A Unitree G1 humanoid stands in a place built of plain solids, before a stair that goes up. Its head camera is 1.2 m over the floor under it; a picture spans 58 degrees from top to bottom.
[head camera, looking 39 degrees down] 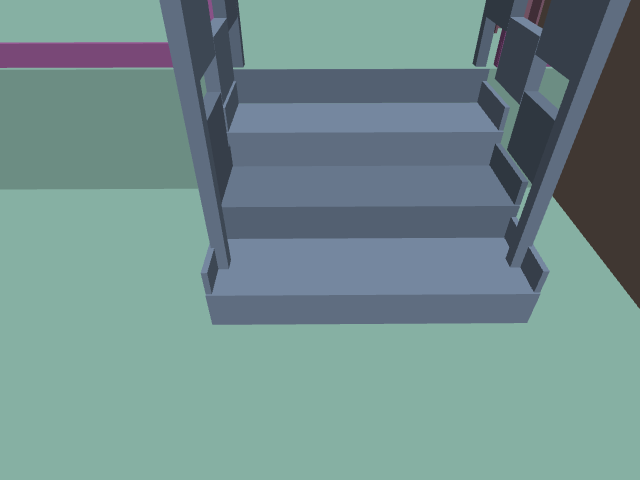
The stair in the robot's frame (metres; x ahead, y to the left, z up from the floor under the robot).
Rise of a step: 0.15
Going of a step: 0.30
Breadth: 1.12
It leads straight ahead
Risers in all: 4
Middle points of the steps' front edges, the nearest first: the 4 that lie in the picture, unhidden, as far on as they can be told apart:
1.01 -0.18 0.15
1.31 -0.18 0.30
1.61 -0.17 0.45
1.91 -0.17 0.60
